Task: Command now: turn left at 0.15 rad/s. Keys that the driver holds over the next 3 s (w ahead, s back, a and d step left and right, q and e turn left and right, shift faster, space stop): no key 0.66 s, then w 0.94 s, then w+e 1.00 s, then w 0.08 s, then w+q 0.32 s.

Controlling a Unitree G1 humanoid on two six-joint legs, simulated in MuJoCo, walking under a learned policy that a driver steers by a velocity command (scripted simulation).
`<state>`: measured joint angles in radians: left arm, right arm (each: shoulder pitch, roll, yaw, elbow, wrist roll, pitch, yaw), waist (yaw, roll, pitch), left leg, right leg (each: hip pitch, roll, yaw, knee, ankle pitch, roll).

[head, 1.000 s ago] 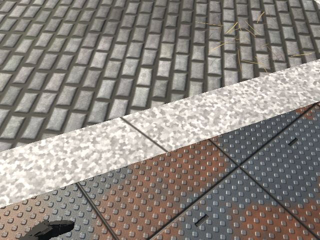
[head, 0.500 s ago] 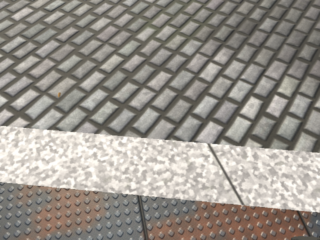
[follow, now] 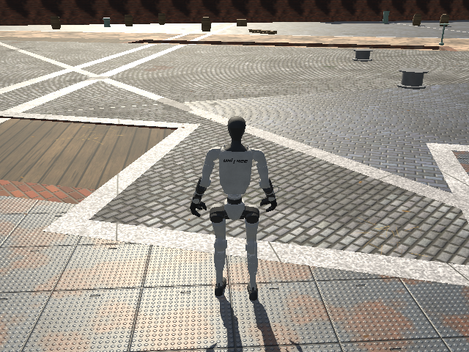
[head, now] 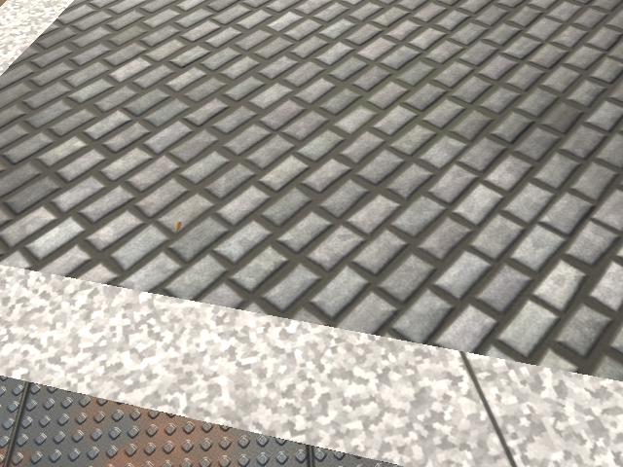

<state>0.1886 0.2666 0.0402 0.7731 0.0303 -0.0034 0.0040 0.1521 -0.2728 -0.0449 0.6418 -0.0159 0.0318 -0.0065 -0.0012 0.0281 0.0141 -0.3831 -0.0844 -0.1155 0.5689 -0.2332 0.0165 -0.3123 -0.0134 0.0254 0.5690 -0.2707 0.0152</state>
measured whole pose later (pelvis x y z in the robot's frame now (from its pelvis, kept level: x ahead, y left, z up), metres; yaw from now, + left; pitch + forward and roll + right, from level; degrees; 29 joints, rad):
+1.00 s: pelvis +0.11 +0.02 +0.00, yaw +0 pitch +0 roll +0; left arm 0.35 0.30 0.05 0.95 -0.02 -0.04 0.01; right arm 0.20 -0.27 -0.07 0.89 0.02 -0.08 0.01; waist 0.02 -0.05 0.01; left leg -0.27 -0.01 0.05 0.55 -0.26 0.04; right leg -0.15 -0.04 0.04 0.66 -0.44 -0.01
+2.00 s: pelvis +0.66 +0.03 +0.00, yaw -8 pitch +2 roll +0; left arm 0.41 0.29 0.06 0.93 -0.02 -0.05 0.01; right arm -0.01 -0.26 -0.03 0.77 0.00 -0.13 0.01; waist 0.08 -0.01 0.03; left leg -0.46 0.00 -0.01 0.50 -0.08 0.02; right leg -0.10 0.04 0.13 0.64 -0.49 -0.03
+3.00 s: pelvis +1.17 -0.19 +0.00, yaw -28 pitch +2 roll -1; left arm 0.33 0.29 0.06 0.81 0.00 -0.06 0.01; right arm 0.09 -0.27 -0.03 0.76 0.02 -0.09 0.06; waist 0.06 0.04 0.01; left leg -0.58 0.03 0.02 0.54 0.00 0.06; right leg 0.10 0.07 -0.02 0.24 -0.38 -0.05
